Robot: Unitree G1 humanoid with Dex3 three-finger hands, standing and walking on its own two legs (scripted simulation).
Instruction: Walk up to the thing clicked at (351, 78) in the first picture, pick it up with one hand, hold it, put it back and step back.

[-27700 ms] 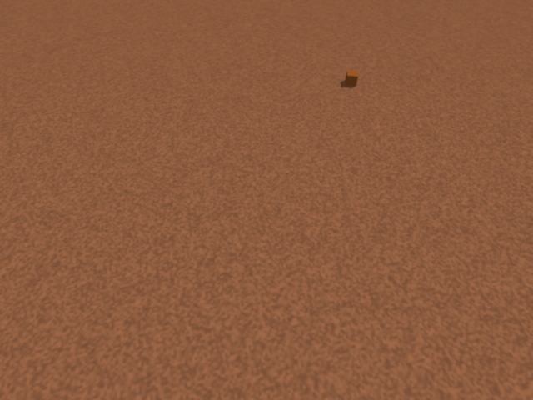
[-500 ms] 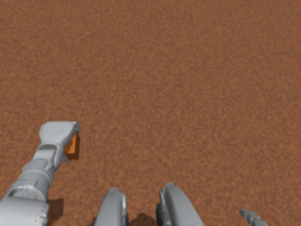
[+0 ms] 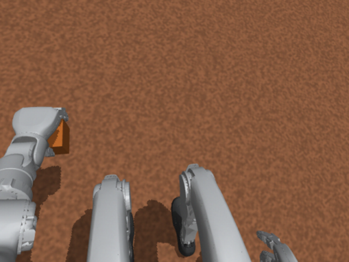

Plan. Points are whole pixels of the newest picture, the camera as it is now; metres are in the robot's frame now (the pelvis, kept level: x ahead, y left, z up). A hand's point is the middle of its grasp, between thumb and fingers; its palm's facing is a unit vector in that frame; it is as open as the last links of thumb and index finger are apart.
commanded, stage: crouch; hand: left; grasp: from above
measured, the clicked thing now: (50, 137) +0.42 +0.26 -0.20
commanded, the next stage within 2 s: lower in 0.74 s
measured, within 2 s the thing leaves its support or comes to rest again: neither
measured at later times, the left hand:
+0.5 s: hand (54, 138) +0.43 +0.27 -0.26, palm faces -0.50 -0.03 -0.87, open 10.1 cm
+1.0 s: hand (58, 138) +0.44 +0.28 -0.30, palm faces -0.51 -0.03 -0.86, open 10.1 cm
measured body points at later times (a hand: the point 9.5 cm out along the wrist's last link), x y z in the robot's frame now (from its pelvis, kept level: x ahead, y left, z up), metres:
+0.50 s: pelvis +0.00 +0.00 -0.07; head +0.25 +0.05 +0.30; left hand +0.46 +0.27 -0.21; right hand +0.06 -0.28 -0.18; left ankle +0.07 +0.10 -0.43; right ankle +0.09 -0.12 -0.43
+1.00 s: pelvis +0.00 +0.00 -0.11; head +0.26 +0.05 +0.26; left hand +0.47 +0.27 -0.25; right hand +0.04 -0.28 -0.22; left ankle +0.07 +0.10 -0.43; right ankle +0.09 -0.12 -0.43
